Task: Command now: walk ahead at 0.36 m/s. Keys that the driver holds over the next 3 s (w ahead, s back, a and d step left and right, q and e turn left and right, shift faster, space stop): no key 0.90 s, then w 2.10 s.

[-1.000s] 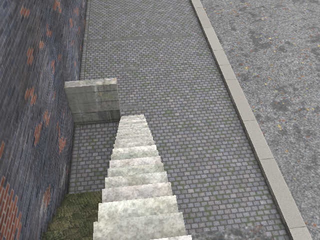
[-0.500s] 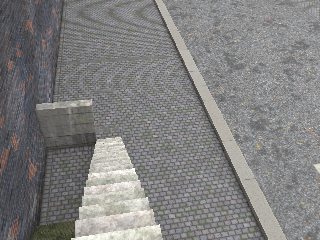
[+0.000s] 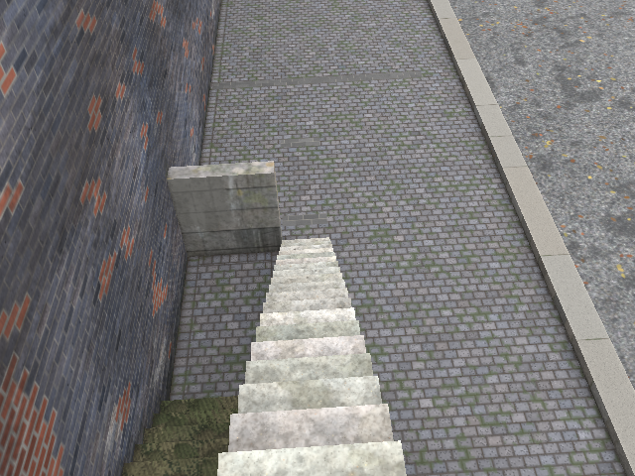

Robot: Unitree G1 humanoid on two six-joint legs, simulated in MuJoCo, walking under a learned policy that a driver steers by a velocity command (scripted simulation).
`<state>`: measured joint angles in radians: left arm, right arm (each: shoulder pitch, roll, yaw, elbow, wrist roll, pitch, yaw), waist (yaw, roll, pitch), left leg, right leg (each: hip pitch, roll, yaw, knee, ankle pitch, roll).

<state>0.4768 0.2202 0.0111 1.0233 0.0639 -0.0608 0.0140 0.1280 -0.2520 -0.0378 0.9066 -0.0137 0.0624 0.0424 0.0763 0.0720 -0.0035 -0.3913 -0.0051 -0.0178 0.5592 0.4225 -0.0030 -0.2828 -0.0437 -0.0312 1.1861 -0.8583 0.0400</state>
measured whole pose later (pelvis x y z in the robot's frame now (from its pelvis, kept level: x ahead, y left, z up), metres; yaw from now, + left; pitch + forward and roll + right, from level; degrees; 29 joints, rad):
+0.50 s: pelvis +0.09 +0.01 -0.10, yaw -1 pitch -2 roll +0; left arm 0.26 0.18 -0.04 1.02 0.00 0.06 -0.02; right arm 0.39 -0.18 0.03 1.02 -0.01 0.07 0.02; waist -0.04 -0.02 0.02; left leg -0.19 -0.05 0.07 0.63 -0.41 0.07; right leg -0.28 -0.01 0.00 0.67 -0.34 0.01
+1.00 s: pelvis +0.09 +0.00 -0.08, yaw -1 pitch -1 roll +0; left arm 0.25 0.21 -0.05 0.94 0.00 0.06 -0.05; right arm 0.21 -0.25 0.04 0.94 -0.01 0.08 0.04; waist 0.02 0.01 -0.01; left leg -0.13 -0.02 0.05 0.45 -0.30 0.04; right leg -0.20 0.01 -0.02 0.45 -0.23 -0.01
